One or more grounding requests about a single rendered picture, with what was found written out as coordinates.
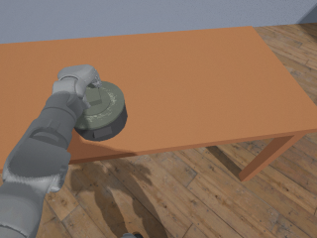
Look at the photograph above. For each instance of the robot left upper arm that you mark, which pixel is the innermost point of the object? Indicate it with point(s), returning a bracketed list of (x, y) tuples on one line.
[(39, 168)]

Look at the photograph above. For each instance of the knob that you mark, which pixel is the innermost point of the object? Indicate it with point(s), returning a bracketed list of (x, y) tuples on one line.
[(93, 96)]

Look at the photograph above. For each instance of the pot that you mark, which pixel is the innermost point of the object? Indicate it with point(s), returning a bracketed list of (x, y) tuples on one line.
[(106, 132)]

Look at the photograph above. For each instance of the lid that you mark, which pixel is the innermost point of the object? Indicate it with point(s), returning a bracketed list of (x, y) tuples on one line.
[(100, 115)]

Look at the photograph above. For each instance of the robot left hand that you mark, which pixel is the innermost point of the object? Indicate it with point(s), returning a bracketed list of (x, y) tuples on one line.
[(88, 73)]

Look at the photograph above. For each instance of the table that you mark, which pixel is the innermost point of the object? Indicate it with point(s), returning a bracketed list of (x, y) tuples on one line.
[(182, 89)]

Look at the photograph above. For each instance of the robot left forearm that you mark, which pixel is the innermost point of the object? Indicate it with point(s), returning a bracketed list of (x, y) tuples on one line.
[(57, 119)]

